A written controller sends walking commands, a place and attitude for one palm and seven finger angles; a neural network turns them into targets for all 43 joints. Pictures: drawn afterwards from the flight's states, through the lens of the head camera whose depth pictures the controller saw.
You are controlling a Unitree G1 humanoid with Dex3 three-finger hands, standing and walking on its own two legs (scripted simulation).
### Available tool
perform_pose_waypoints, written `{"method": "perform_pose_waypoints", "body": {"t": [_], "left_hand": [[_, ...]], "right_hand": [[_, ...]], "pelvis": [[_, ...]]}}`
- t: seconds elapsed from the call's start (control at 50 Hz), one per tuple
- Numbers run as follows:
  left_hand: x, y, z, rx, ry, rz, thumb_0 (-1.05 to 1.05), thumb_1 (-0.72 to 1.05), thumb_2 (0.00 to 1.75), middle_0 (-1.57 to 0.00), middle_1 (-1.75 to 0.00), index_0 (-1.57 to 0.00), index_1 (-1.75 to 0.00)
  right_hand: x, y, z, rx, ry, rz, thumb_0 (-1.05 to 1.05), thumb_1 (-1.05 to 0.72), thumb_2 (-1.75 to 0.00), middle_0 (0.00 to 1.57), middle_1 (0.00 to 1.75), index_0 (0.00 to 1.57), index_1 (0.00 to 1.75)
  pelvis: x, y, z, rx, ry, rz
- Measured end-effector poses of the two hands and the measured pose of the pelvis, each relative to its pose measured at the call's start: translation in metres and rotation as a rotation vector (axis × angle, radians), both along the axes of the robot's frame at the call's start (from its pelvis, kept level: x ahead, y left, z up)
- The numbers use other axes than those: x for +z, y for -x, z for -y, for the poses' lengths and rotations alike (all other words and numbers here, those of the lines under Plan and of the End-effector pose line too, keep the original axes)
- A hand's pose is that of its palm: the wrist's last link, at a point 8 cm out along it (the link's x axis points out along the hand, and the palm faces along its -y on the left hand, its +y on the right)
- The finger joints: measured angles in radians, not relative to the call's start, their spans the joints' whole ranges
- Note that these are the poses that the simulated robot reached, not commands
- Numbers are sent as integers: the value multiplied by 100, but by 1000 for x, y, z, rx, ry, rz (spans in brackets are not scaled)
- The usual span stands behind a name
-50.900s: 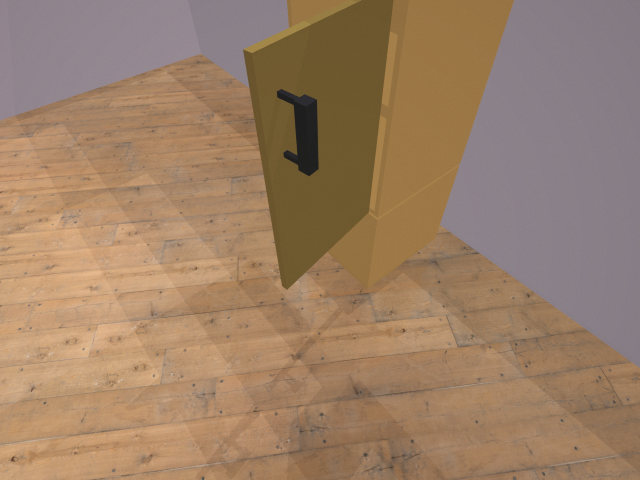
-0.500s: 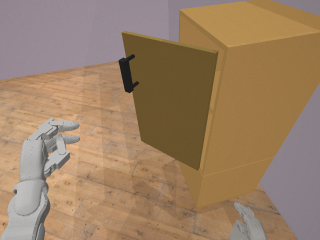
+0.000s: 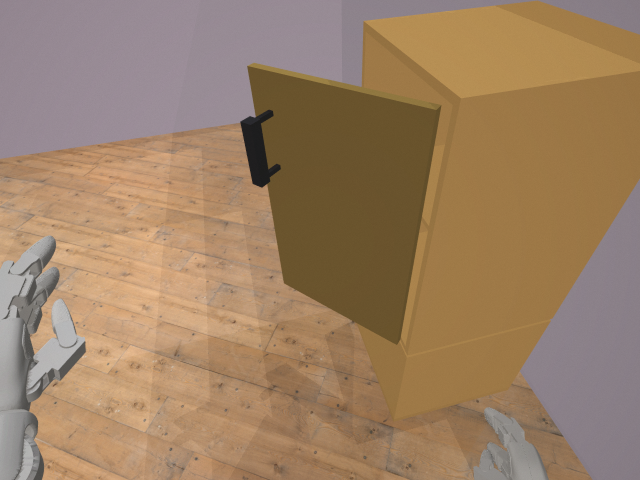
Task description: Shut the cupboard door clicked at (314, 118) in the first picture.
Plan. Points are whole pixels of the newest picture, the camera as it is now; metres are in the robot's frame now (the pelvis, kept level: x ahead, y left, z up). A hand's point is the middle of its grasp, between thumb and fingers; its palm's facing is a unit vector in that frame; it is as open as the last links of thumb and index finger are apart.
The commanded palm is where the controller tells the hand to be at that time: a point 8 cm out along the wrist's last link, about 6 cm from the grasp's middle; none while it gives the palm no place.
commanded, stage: draw the hand back to the body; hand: left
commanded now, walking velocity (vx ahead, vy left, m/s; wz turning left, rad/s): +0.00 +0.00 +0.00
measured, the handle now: (264, 148) +0.65 +0.19 +0.10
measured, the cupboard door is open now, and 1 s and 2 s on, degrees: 41 41 41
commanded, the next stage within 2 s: step back with the hand held close in 0.08 s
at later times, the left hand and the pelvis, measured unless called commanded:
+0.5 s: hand (66, 345) +0.19 +0.28 +0.15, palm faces +0.38 -0.78 -0.50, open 7.4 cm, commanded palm +0.13 +0.32 +0.17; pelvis -0.02 +0.02 +0.00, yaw -1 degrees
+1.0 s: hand out of the picture +0.10 +0.29 +0.16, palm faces +0.50 -0.75 -0.43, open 7.4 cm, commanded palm +0.04 +0.32 +0.17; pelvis -0.09 +0.02 -0.02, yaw +2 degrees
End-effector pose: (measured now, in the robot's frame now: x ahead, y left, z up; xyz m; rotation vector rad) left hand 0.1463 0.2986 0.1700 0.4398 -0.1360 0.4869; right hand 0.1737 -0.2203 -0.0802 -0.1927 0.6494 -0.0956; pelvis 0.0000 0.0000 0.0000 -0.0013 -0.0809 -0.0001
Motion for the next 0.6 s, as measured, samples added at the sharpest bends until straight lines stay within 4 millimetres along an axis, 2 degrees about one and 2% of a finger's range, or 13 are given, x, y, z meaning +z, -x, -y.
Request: {"method": "perform_pose_waypoints", "body": {"t": [0.12,0.3,0.46,0.6], "left_hand": [[4,-2,3,-28,-18,5,2,89,90,-22,-31,-22,-31],[8,-2,-2,-25,-56,2,1,89,90,-21,-30,-22,-30],[4,-3,-10,-82,-108,-51,1,89,90,-21,-30,-22,-30],[9,10,-21,-106,-150,-24,1,89,90,-21,-30,-22,-30]], "right_hand": [[3,1,-2,-5,-14,16,2,-90,-90,20,30,20,29],[-5,10,1,-16,-12,-38,1,-90,-90,20,30,20,30],[-9,29,11,-99,36,-111,2,-90,-90,20,30,20,29],[-2,49,6,-128,52,-106,2,-90,-90,20,30,20,29]], "pelvis": [[0,0,1,-6,2,3],[-1,3,-1,1,16,-41],[-4,12,-15,-6,10,-87],[-7,31,-23,-16,4,-88]]}}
